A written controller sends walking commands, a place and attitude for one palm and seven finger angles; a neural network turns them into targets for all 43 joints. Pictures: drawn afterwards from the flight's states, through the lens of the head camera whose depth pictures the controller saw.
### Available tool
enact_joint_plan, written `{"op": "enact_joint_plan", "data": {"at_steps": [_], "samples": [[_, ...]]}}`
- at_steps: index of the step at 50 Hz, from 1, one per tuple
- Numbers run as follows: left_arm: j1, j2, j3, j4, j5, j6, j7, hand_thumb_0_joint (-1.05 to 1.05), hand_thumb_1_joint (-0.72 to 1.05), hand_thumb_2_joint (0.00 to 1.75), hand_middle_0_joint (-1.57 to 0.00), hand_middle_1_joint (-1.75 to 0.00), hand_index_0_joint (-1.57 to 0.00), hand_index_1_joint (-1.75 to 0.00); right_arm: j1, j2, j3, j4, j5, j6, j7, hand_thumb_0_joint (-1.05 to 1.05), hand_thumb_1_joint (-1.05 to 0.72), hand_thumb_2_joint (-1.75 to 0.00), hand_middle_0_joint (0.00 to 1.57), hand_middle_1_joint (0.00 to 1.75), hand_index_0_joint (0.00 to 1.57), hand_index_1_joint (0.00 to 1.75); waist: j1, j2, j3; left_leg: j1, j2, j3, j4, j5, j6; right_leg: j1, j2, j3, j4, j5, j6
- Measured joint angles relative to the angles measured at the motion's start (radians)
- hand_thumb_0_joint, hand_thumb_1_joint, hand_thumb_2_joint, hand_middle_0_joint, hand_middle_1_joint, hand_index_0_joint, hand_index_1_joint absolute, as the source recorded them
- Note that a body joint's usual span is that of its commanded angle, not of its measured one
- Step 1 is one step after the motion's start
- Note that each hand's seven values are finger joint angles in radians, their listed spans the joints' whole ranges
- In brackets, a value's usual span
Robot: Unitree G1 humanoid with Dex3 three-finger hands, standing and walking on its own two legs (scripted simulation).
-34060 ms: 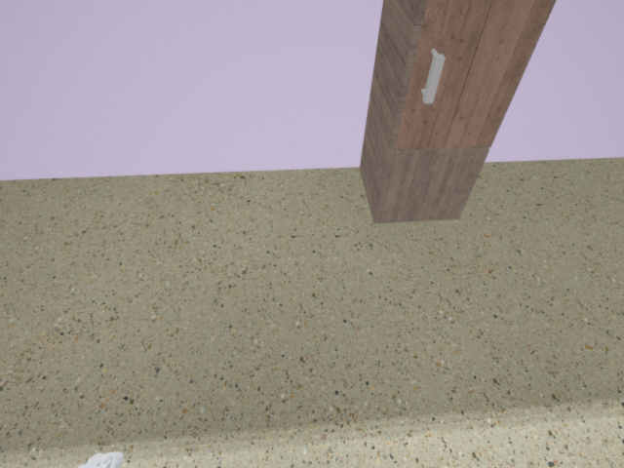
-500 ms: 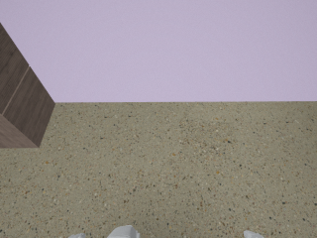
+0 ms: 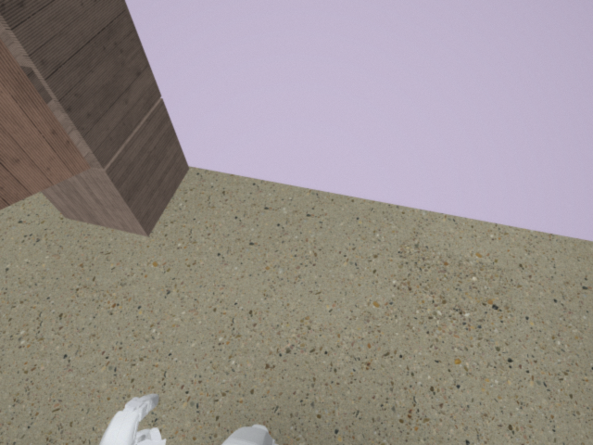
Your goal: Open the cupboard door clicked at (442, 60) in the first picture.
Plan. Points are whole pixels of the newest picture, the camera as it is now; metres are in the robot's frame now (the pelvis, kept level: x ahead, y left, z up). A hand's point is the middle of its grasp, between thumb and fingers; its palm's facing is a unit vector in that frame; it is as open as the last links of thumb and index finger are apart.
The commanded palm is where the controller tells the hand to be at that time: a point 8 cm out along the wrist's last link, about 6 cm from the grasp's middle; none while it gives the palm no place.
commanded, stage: turn to face it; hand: left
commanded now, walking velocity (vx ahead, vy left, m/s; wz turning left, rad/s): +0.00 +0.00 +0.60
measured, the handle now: out of the picture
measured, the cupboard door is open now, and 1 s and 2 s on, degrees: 53 53 53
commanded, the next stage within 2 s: take the last steps up to it in 0.96 s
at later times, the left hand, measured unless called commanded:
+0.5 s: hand out of the picture +0.01 +0.24 -0.16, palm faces +0.34 -0.90 -0.27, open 7.4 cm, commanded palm none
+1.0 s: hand out of the picture -0.06 +0.18 -0.18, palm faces +0.59 -0.78 -0.19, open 7.4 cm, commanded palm none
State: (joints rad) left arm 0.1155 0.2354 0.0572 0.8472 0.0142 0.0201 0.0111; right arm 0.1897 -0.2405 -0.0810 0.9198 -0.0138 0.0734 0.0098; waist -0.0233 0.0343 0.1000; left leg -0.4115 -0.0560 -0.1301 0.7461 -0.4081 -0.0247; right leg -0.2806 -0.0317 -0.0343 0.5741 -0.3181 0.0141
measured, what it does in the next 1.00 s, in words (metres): steps on the spot, turning left: left foot, then right foot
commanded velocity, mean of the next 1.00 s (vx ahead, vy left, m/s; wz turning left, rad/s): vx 0.00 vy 0.00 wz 0.48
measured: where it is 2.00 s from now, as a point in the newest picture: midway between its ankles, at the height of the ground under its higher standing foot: outside the picture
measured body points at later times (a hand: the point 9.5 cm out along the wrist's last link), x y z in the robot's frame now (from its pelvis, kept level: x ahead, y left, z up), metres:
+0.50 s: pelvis +0.01 +0.00 +0.00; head +0.06 +0.03 +0.45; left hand +0.00 +0.29 -0.14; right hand +0.19 -0.21 -0.13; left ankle +0.00 +0.12 -0.73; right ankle +0.05 -0.14 -0.68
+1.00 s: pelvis +0.02 +0.00 +0.00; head +0.05 +0.06 +0.44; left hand -0.09 +0.23 -0.17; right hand +0.27 -0.14 -0.13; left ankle -0.03 +0.08 -0.73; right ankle +0.07 -0.14 -0.69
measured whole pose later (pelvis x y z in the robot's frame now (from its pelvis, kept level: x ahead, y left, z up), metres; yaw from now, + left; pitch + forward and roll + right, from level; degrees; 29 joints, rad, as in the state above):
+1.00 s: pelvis +0.02 +0.00 +0.00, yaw +34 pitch +0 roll +0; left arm 0.22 0.23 0.05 0.95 0.01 0.06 0.01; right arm 0.09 -0.21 -0.04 0.91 -0.02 0.03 0.01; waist 0.02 -0.07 0.12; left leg -0.30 -0.02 0.04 0.61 -0.32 0.05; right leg -0.35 -0.11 -0.08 0.91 -0.54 0.06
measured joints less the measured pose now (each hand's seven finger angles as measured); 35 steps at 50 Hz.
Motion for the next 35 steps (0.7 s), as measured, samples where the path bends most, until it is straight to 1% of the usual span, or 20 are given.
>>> {"op": "enact_joint_plan", "data": {"at_steps": [1, 3, 5, 8, 12, 13, 14, 15, 16, 17, 18, 20, 21, 23, 25, 28, 30, 31, 33, 35], "samples": [[0.004, -0.01, -0.005, -0.001, 0.001, -0.002, 0.002, 0.0, 0.91, 0.89, -0.2, -0.3, -0.2, -0.3, -0.006, -0.008, -0.005, 0.004, -0.001, 0.005, 0.001, 0.0, -0.9, -0.9, 0.21, 0.3, 0.2, 0.3, -0.004, 0.006, 0.007, -0.034, -0.001, 0.022, 0.112, -0.048, -0.004, 0.008, -0.007, -0.014, 0.003, -0.002, -0.007], [0.019, -0.026, -0.013, 0.0, 0.001, -0.001, 0.006, 0.0, 0.91, 0.89, -0.2, -0.3, -0.2, -0.3, -0.016, -0.017, -0.01, 0.01, -0.001, 0.012, 0.007, 0.0, -0.9, -0.9, 0.21, 0.3, 0.2, 0.3, -0.011, 0.004, 0.016, -0.084, 0.011, 0.073, 0.291, -0.062, -0.016, 0.036, -0.024, -0.037, -0.016, 0.001, -0.011], [0.033, -0.034, -0.018, 0.007, 0.002, 0.002, 0.007, 0.0, 0.91, 0.89, -0.2, -0.3, -0.2, -0.3, -0.022, -0.017, -0.01, 0.01, 0.0, 0.015, 0.013, 0.0, -0.9, -0.9, 0.2, 0.3, 0.2, 0.3, -0.017, -0.013, 0.02, -0.093, 0.032, 0.12, 0.34, -0.053, -0.03, 0.063, -0.044, -0.061, -0.043, 0.008, -0.011], [0.05, -0.04, -0.023, 0.017, 0.005, 0.0, 0.004, 0.0, 0.91, 0.89, -0.2, -0.3, -0.2, -0.3, -0.033, -0.01, -0.004, 0.008, 0.003, 0.016, 0.02, 0.0, -0.91, -0.9, 0.2, 0.3, 0.2, 0.3, -0.013, -0.046, 0.023, -0.055, 0.056, 0.17, 0.241, -0.05, -0.041, 0.09, -0.075, -0.097, -0.063, 0.01, -0.006], [0.074, -0.034, -0.021, 0.029, 0.007, -0.003, -0.003, 0.0, 0.9, 0.89, -0.2, -0.3, -0.2, -0.3, -0.059, -0.006, 0.007, -0.001, 0.006, 0.008, 0.024, 0.0, -0.91, -0.9, 0.2, 0.3, 0.2, 0.3, 0.007, -0.078, 0.03, 0.03, 0.063, 0.207, 0.028, -0.025, -0.032, 0.092, -0.11, -0.146, -0.027, -0.02, 0.009], [0.083, -0.029, -0.018, 0.033, 0.005, -0.002, -0.005, 0.0, 0.9, 0.89, -0.2, -0.3, -0.2, -0.3, -0.065, -0.006, 0.009, -0.006, 0.005, 0.003, 0.025, 0.0, -0.91, -0.9, 0.2, 0.3, 0.2, 0.3, 0.01, -0.084, 0.029, 0.059, 0.06, 0.213, -0.041, 0.014, -0.026, 0.086, -0.12, -0.157, -0.001, -0.036, 0.016], [0.095, -0.024, -0.015, 0.035, 0.002, 0.001, -0.008, 0.0, 0.9, 0.89, -0.2, -0.3, -0.2, -0.3, -0.067, -0.01, 0.012, -0.016, 0.004, -0.004, 0.026, 0.0, -0.91, -0.9, 0.2, 0.3, 0.2, 0.3, 0.012, -0.085, 0.022, 0.091, 0.06, 0.215, -0.116, 0.082, -0.016, 0.071, -0.128, -0.167, 0.038, -0.059, 0.024], [0.107, -0.021, -0.011, 0.035, -0.002, 0.008, -0.011, 0.0, 0.9, 0.89, -0.2, -0.3, -0.2, -0.3, -0.066, -0.019, 0.012, -0.029, 0.001, -0.015, 0.027, 0.0, -0.91, -0.9, 0.2, 0.3, 0.2, 0.3, 0.012, -0.072, 0.008, 0.098, 0.069, 0.194, -0.156, 0.176, 0.019, 0.036, -0.126, -0.173, 0.108, -0.088, 0.035], [0.104, -0.008, -0.007, 0.041, -0.003, 0.02, -0.011, 0.01, 0.9, 0.89, -0.2, -0.3, -0.2, -0.3, -0.074, -0.016, 0.01, -0.034, -0.002, -0.024, 0.023, 0.0, -0.91, -0.9, 0.2, 0.3, 0.2, 0.3, 0.014, -0.081, 0.011, 0.076, 0.061, 0.187, -0.121, 0.174, 0.041, -0.007, -0.128, -0.141, 0.203, -0.157, 0.043], [0.097, 0.005, -0.002, 0.049, -0.003, 0.034, -0.008, 0.01, 0.9, 0.89, -0.2, -0.3, -0.2, -0.3, -0.079, -0.01, 0.013, -0.038, -0.004, -0.031, 0.019, 0.0, -0.91, -0.9, 0.2, 0.3, 0.2, 0.3, 0.019, -0.091, 0.016, 0.064, 0.054, 0.182, -0.092, 0.141, 0.051, -0.05, -0.12, -0.099, 0.298, -0.21, 0.047], [0.09, 0.016, 0.004, 0.057, -0.002, 0.045, -0.005, 0.01, 0.9, 0.89, -0.2, -0.3, -0.2, -0.3, -0.079, -0.005, 0.016, -0.043, -0.006, -0.035, 0.014, 0.0, -0.91, -0.9, 0.2, 0.3, 0.2, 0.3, 0.022, -0.095, 0.017, 0.058, 0.05, 0.173, -0.082, 0.115, 0.053, -0.09, -0.106, -0.067, 0.378, -0.23, 0.05], [0.072, 0.03, 0.014, 0.069, -0.002, 0.056, -0.004, 0.01, 0.91, 0.89, -0.2, -0.3, -0.2, -0.3, -0.072, 0.002, 0.021, -0.049, -0.01, -0.037, 0.004, 0.0, -0.9, -0.9, 0.2, 0.3, 0.2, 0.3, 0.023, -0.09, 0.014, 0.058, 0.046, 0.147, -0.099, 0.105, 0.047, -0.15, -0.083, -0.029, 0.471, -0.211, 0.054], [0.064, 0.035, 0.017, 0.068, -0.002, 0.057, -0.005, 0.01, 0.91, 0.89, -0.2, -0.3, -0.2, -0.3, -0.068, 0.003, 0.023, -0.049, -0.011, -0.036, 0.0, 0.0, -0.9, -0.9, 0.2, 0.3, 0.2, 0.3, 0.024, -0.084, 0.014, 0.061, 0.045, 0.133, -0.118, 0.117, 0.04, -0.168, -0.074, -0.017, 0.483, -0.192, 0.055], [0.052, 0.039, 0.021, 0.059, -0.002, 0.053, -0.008, 0.01, 0.91, 0.89, -0.2, -0.3, -0.2, -0.3, -0.063, 0.005, 0.026, -0.044, -0.013, -0.033, -0.003, 0.0, -0.9, -0.9, 0.21, 0.3, 0.2, 0.3, 0.026, -0.069, 0.015, 0.07, 0.043, 0.106, -0.153, 0.144, 0.034, -0.179, -0.059, -0.002, 0.449, -0.165, 0.054], [0.044, 0.04, 0.021, 0.046, -0.003, 0.046, -0.01, 0.01, 0.91, 0.89, -0.19, -0.3, -0.2, -0.29, -0.057, 0.007, 0.027, -0.039, -0.014, -0.028, -0.003, 0.0, -0.9, -0.9, 0.21, 0.3, 0.2, 0.3, 0.025, -0.053, 0.013, 0.073, 0.043, 0.078, -0.176, 0.161, 0.03, -0.165, -0.044, 0.004, 0.366, -0.15, 0.052], [0.039, 0.035, 0.018, 0.026, -0.005, 0.033, -0.012, 0.01, 0.91, 0.89, -0.19, -0.3, -0.2, -0.29, -0.049, 0.007, 0.023, -0.032, -0.013, -0.016, -0.001, 0.0, -0.9, -0.9, 0.21, 0.3, 0.2, 0.3, 0.02, -0.027, 0.006, 0.065, 0.04, 0.035, -0.174, 0.165, 0.014, -0.104, -0.017, 0.004, 0.206, -0.106, 0.045], [0.05, 0.035, 0.013, 0.008, -0.004, 0.018, -0.012, 0.01, 0.91, 0.89, -0.19, -0.3, -0.2, -0.3, -0.038, 0.008, 0.018, -0.033, -0.007, -0.007, 0.001, 0.0, -0.9, -0.9, 0.21, 0.3, 0.21, 0.3, 0.02, -0.025, -0.009, 0.041, 0.024, 0.013, -0.139, 0.15, 0.001, -0.03, -0.013, 0.002, 0.04, -0.051, 0.034], [0.052, 0.029, 0.013, 0.005, 0.001, 0.008, -0.008, 0.01, 0.91, 0.89, -0.19, -0.3, -0.2, -0.3, -0.04, 0.005, 0.013, -0.03, -0.003, -0.002, 0.002, 0.0, -0.9, -0.9, 0.21, 0.3, 0.21, 0.3, 0.025, -0.02, -0.01, 0.019, 0.019, 0.01, -0.089, 0.092, -0.001, -0.027, -0.013, -0.002, 0.023, -0.031, 0.016], [0.055, 0.006, 0.003, 0.005, 0.006, 0.004, -0.003, 0.01, 0.91, 0.89, -0.19, -0.3, -0.2, -0.3, -0.047, -0.007, 0.001, -0.023, -0.003, 0.009, 0.005, 0.0, -0.9, -0.9, 0.21, 0.3, 0.2, 0.3, 0.019, -0.001, 0.001, -0.041, 0.01, 0.027, 0.103, -0.041, 0.002, -0.02, -0.023, -0.031, 0.043, -0.018, -0.003], [0.07, -0.012, -0.005, 0.006, 0.005, 0.002, 0.002, 0.0, 0.91, 0.89, -0.2, -0.3, -0.2, -0.3, -0.055, -0.012, -0.003, -0.015, -0.004, 0.015, 0.01, 0.0, -0.9, -0.9, 0.21, 0.3, 0.2, 0.3, 0.018, -0.003, 0.008, -0.084, 0.011, 0.068, 0.284, -0.064, -0.004, 0.007, -0.04, -0.052, 0.021, -0.008, -0.006]]}}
